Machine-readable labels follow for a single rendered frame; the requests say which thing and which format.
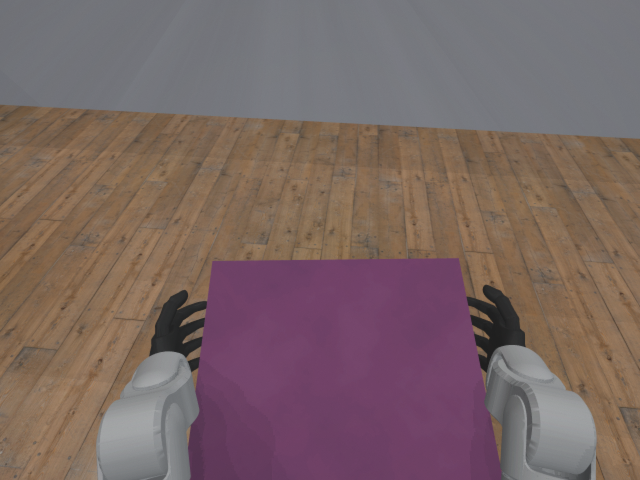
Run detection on carton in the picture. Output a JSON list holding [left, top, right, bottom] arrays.
[[188, 258, 502, 480]]

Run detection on robot left hand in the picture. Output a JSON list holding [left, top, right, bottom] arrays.
[[149, 290, 207, 373]]

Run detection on robot right hand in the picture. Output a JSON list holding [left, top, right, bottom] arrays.
[[466, 285, 526, 373]]

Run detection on right robot forearm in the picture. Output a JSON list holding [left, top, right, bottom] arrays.
[[484, 345, 597, 480]]

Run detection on left robot forearm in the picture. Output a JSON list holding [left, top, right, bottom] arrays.
[[96, 351, 199, 480]]

